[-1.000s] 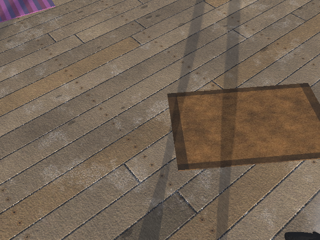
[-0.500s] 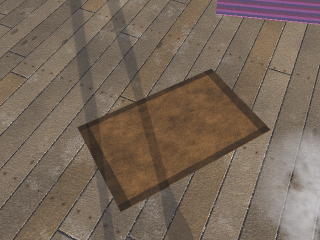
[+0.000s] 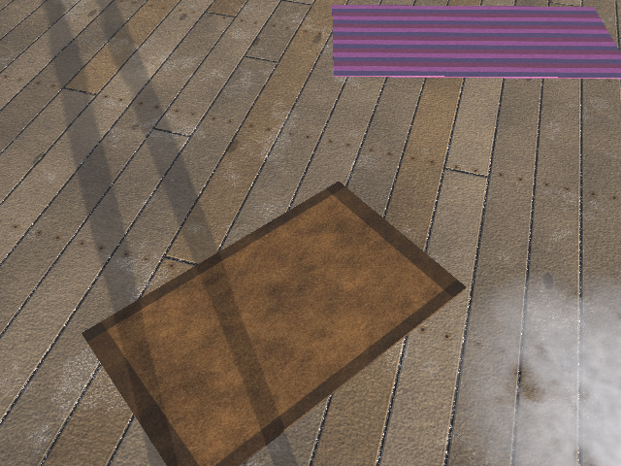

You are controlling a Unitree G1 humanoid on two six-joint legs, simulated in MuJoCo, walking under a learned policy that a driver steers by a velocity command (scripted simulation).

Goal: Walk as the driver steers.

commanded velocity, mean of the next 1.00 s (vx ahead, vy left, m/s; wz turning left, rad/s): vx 0.08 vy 0.00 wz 0.39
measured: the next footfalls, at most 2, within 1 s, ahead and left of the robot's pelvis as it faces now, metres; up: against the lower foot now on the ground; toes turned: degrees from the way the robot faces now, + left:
left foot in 0.60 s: +0.07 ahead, +0.18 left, +0.00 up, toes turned +19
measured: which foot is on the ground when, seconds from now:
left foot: down 0.00-0.30, up 0.32-0.58, down 0.60-1.00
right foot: down 0.00-0.58, up 0.60-1.00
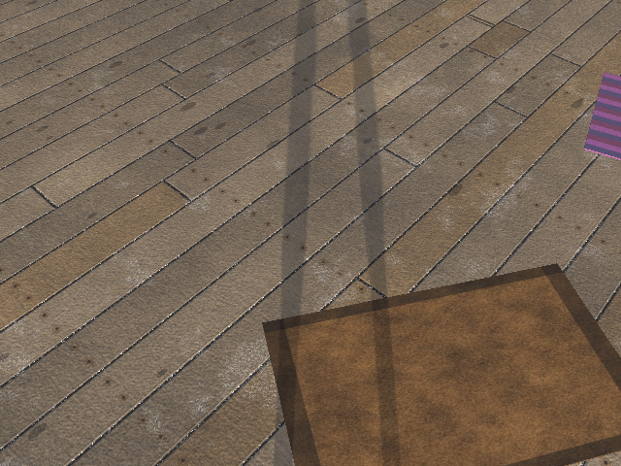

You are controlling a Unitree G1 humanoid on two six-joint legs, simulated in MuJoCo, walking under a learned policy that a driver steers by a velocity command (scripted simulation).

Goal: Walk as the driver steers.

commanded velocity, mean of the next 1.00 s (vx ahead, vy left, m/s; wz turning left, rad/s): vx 0.16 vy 0.00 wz -0.43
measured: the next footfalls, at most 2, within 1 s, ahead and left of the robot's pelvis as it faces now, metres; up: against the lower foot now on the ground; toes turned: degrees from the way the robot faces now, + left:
right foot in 0.12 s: +0.08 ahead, -0.14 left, +0.00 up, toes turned -4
left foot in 0.52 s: +0.37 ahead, +0.01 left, +0.00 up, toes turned -21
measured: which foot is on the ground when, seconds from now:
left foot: down 0.00-0.14, up 0.16-0.50, down 0.52-0.94, up 0.96-1.00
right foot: up 0.00-0.10, down 0.12-0.52, up 0.54-0.92, down 0.94-1.00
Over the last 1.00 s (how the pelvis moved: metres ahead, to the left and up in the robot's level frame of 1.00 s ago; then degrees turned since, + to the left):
0.08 0.10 0.01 26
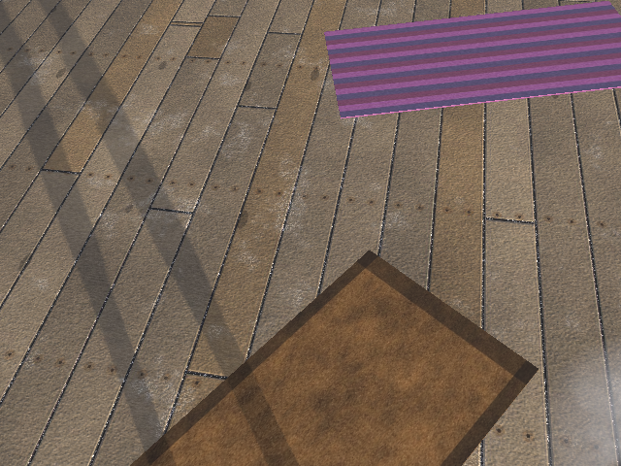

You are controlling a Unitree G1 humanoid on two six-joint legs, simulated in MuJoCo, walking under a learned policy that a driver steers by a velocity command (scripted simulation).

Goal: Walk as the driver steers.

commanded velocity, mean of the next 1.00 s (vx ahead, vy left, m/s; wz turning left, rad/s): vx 0.22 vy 0.00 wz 0.40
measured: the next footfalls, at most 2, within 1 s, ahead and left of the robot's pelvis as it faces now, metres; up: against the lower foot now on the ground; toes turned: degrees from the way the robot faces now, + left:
left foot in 0.42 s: +0.00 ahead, +0.12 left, +0.00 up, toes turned +16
right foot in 0.94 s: +0.40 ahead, +0.05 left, +0.00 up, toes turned +32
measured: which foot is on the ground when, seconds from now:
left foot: up 0.00-0.40, down 0.42-0.94, up 0.96-1.00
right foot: down 0.00-0.42, up 0.44-0.92, down 0.94-1.00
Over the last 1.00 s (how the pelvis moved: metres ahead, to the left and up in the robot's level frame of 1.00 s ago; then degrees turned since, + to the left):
0.23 -0.08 -0.01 -31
